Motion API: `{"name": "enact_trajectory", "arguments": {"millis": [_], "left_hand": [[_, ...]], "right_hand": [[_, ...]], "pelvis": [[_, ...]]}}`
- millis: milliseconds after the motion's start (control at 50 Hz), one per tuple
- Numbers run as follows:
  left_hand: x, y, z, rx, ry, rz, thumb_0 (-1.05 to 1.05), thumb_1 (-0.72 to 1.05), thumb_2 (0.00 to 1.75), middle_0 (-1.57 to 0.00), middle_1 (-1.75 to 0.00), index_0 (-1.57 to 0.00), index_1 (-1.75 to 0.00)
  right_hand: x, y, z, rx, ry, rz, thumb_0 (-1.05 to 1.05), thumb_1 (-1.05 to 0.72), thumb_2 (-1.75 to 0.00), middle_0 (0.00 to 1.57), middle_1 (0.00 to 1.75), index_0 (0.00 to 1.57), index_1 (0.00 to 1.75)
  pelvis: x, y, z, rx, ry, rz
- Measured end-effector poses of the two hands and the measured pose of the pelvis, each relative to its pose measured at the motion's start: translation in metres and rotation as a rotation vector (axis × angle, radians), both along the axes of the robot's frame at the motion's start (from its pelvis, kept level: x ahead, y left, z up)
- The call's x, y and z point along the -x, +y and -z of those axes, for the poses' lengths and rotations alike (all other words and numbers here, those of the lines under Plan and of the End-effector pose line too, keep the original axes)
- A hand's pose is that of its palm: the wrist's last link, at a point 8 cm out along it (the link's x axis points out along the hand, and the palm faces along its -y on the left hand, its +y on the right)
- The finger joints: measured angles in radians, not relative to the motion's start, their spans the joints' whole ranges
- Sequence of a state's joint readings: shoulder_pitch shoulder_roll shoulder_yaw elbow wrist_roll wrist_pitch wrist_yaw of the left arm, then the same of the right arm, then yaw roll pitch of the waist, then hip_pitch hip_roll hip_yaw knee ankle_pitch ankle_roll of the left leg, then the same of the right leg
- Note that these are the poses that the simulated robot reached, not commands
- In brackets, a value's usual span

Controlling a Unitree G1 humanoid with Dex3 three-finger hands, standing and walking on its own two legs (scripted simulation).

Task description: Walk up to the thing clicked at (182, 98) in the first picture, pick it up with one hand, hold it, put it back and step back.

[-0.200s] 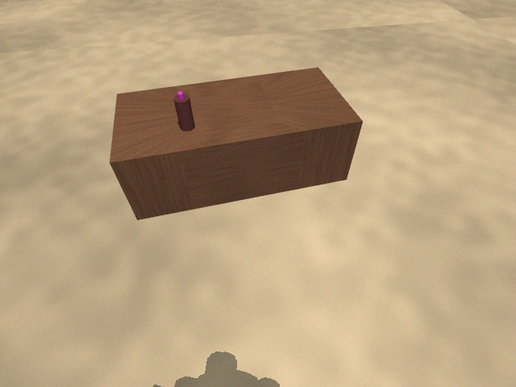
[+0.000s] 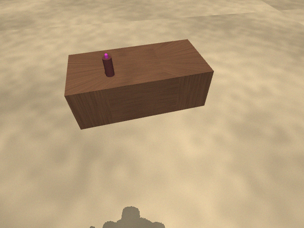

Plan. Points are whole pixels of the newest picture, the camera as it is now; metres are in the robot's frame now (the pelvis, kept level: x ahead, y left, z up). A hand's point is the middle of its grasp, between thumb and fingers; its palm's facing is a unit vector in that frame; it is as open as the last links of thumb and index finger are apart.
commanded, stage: stand
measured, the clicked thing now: (108, 64) +1.27 +0.37 -0.30
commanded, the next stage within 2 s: walk up in 0.92 s
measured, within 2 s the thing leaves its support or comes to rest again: neither
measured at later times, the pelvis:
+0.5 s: pelvis +0.00 +0.00 +0.00, yaw +0 degrees
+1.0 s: pelvis +0.01 +0.01 +0.00, yaw +3 degrees
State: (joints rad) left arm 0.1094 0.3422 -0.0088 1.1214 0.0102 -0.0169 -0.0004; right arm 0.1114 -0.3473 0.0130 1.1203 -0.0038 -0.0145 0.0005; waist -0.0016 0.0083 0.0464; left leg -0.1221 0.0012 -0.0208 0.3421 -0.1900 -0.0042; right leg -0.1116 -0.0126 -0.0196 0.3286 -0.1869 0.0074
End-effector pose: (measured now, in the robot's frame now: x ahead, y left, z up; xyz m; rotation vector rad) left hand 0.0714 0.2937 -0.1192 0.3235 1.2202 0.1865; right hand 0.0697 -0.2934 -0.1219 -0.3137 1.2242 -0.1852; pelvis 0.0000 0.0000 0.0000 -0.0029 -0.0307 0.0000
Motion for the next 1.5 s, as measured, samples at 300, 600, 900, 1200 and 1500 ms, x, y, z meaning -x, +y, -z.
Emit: {"name": "enact_trajectory", "arguments": {"millis": [300, 600, 900, 1200, 1500], "left_hand": [[-0.004, 0.002, 0.0, 0.001, -0.002, -0.006, 0.0, 0.91, 0.89, -0.2, -0.3, -0.2, -0.3], [-0.001, 0.003, 0.0, -0.002, 0.017, -0.008, 0.0, 0.91, 0.89, -0.2, -0.3, -0.2, -0.3], [-0.008, 0.004, -0.001, -0.002, -0.001, -0.006, 0.0, 0.91, 0.89, -0.2, -0.3, -0.2, -0.3], [0.029, 0.118, -0.01, -0.134, -0.038, -0.15, 0.0, 0.9, 0.89, -0.21, -0.3, -0.21, -0.3], [-0.064, 0.191, -0.005, -0.064, -0.089, -0.172, 0.01, 0.91, 0.89, -0.2, -0.29, -0.2, -0.3]], "right_hand": [[-0.005, 0.002, -0.001, 0.003, -0.004, -0.005, 0.01, -0.9, -0.9, 0.2, 0.3, 0.2, 0.3], [-0.004, 0.002, 0.0, 0.002, 0.013, -0.002, 0.01, -0.9, -0.9, 0.2, 0.3, 0.2, 0.3], [-0.009, 0.001, -0.002, 0.008, 0.0, -0.001, 0.01, -0.9, -0.9, 0.2, 0.3, 0.2, 0.3], [-0.08, 0.03, -0.011, 0.034, 0.015, -0.148, 0.01, -0.9, -0.9, 0.2, 0.3, 0.2, 0.3], [-0.16, 0.151, -0.004, -0.015, -0.006, -0.216, 0.01, -0.9, -0.9, 0.21, 0.3, 0.2, 0.3]], "pelvis": [[-0.003, 0.001, 0.0, -0.001, -0.001, -0.001], [-0.006, 0.002, -0.001, -0.001, 0.005, 0.0], [-0.009, 0.002, -0.001, -0.001, 0.002, -0.001], [-0.046, 0.064, 0.016, 0.038, -0.005, -0.147], [-0.138, 0.149, 0.015, -0.013, -0.006, -0.246]]}}
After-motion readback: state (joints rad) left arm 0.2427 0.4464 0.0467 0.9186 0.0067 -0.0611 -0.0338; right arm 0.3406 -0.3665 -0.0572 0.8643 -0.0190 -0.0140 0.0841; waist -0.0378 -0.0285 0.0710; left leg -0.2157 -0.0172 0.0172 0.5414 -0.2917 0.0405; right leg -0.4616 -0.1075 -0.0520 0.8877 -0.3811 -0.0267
